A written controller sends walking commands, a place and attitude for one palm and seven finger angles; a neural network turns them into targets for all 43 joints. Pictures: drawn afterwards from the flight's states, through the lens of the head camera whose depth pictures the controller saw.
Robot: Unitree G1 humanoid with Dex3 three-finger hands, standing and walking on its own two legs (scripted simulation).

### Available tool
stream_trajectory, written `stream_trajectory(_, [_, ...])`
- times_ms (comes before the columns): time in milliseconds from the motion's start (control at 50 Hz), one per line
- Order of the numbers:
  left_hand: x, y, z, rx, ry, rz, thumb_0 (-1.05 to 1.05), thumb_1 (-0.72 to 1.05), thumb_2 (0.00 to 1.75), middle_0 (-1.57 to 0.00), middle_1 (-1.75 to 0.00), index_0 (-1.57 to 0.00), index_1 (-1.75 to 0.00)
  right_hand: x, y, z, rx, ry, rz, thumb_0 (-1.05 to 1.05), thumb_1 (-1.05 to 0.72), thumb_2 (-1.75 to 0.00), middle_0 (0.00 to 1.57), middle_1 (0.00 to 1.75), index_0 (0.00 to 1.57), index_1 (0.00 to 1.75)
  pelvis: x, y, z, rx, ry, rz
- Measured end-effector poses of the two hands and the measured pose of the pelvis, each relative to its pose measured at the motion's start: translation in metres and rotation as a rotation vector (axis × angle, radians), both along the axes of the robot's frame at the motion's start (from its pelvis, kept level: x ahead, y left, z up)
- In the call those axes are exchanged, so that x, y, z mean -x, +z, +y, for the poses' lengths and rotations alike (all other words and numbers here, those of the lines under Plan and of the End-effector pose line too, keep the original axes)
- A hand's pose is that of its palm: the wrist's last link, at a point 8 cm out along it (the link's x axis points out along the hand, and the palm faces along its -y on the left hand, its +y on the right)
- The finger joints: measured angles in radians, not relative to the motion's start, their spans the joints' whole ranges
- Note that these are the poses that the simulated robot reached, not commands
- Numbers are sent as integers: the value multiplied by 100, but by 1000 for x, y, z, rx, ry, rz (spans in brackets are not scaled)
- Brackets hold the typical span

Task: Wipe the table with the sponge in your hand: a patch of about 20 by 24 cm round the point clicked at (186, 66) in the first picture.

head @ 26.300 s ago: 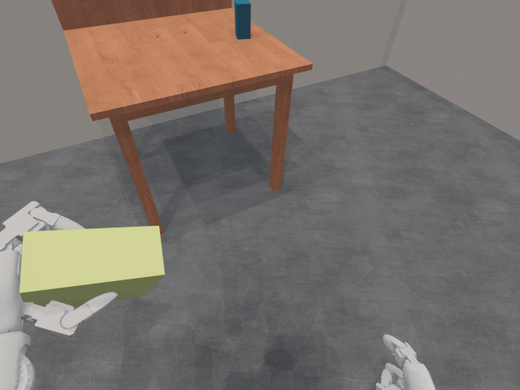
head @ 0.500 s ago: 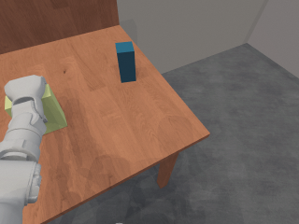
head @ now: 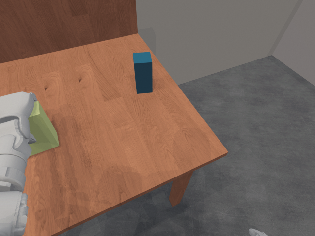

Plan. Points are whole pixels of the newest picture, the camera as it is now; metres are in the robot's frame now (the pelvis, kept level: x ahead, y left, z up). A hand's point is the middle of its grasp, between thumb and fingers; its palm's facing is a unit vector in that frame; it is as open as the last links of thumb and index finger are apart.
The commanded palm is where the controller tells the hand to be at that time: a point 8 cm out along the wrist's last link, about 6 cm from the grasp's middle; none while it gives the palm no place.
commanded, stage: wipe back along the first lane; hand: left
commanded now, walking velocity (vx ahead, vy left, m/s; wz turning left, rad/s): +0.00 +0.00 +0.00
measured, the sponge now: (31, 136) +0.37 +0.37 +0.01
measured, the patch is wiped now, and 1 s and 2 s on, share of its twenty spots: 1.00 1.00 1.00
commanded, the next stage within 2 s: lift the sponge slowly off the table in 1.70 s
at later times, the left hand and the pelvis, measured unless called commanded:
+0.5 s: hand (19, 133) +0.35 +0.37 +0.06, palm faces -0.08 -0.02 -1.00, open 10.1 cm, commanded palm +0.32 +0.34 +0.09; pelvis +0.00 +0.01 +0.00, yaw +0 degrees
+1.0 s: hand (20, 149) +0.30 +0.35 +0.05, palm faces -0.04 -0.01 -1.00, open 10.1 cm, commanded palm +0.27 +0.32 +0.08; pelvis +0.00 +0.01 +0.00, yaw +1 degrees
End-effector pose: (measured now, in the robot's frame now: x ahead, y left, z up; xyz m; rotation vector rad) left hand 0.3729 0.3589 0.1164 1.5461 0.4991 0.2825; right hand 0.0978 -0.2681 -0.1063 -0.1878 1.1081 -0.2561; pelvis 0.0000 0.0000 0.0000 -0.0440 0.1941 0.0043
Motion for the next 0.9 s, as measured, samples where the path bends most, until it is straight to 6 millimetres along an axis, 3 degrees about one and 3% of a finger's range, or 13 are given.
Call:
stream_trajectory(140, [7,0,10,-6,-7,17,0,-50,104,-75,-134,-75,-133,-7,0,-4,15,9,9,1,-91,-90,20,30,20,30,-3,0,-1,3,6,4])
stream_trajectory(360, [27,-5,5,2,-14,-46,0,-49,104,-74,-134,-75,-133,-11,-3,6,-19,2,3,1,-91,-90,20,30,20,30,-7,1,5,3,1,-12])
stream_trajectory(660, [55,-5,-8,-3,-16,-76,0,-49,104,-73,-134,-74,-133,-50,9,33,-58,79,-135,1,-91,-90,20,30,20,30,-1,2,11,1,11,-54])
stream_trajectory(900, [79,-6,-17,-1,-10,-95,0,-48,104,-73,-135,-73,-134,-70,15,42,-71,122,-197,1,-91,-90,20,30,20,30,0,3,11,-2,20,-82])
